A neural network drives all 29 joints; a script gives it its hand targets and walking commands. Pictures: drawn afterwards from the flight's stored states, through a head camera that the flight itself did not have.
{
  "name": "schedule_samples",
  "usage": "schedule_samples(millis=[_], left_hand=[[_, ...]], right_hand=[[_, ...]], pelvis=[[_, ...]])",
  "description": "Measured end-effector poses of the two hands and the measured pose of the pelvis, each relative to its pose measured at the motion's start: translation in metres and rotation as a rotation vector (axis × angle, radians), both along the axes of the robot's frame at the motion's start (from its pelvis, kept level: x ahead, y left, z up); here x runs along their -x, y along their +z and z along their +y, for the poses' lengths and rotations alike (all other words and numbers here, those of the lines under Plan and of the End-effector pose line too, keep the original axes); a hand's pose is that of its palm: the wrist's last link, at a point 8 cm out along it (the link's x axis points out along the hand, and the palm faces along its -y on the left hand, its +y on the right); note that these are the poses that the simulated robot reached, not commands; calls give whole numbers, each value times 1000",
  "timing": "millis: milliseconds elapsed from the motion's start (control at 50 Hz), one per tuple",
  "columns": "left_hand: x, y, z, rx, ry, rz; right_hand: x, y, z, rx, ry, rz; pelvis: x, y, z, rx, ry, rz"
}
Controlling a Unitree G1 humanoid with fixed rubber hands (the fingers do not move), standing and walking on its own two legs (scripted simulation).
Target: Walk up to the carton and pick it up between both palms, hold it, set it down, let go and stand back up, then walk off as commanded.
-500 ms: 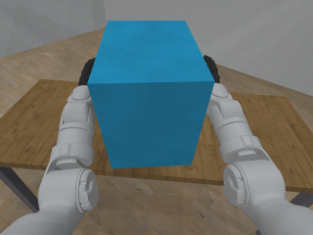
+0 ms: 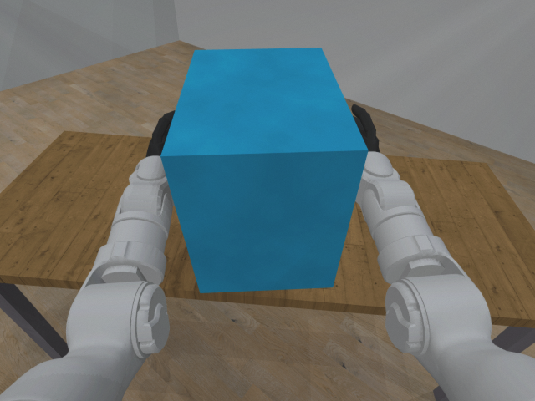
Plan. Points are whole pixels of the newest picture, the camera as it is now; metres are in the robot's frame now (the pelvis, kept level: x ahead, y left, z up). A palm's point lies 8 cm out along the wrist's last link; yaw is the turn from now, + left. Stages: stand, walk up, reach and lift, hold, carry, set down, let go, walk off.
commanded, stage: set down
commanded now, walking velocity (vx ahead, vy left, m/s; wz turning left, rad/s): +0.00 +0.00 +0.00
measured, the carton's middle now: (262, 166) +0.44 +0.00 +0.15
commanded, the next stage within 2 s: none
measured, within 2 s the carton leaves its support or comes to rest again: neither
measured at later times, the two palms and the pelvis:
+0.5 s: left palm (162, 167) +0.43 +0.16 +0.15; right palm (355, 165) +0.42 -0.14 +0.17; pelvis +0.01 +0.00 +0.00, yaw +0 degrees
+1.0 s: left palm (164, 176) +0.44 +0.17 +0.13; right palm (349, 174) +0.42 -0.14 +0.15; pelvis +0.02 +0.00 +0.00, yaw +0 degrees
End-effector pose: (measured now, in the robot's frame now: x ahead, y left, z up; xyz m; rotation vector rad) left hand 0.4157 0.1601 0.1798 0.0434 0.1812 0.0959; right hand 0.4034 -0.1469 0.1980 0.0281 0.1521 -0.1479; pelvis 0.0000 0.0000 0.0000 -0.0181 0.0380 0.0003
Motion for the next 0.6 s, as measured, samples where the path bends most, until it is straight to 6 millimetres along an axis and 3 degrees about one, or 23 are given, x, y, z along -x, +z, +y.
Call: schedule_samples(millis=[340,600], left_hand=[[-16,-15,0,1,-12,25],[-17,-32,5,-3,-27,57]], right_hand=[[-12,-17,0,9,-9,23],[-11,-32,4,36,-12,53]], pelvis=[[-12,0,2,2,0,16],[-12,0,2,2,0,16]])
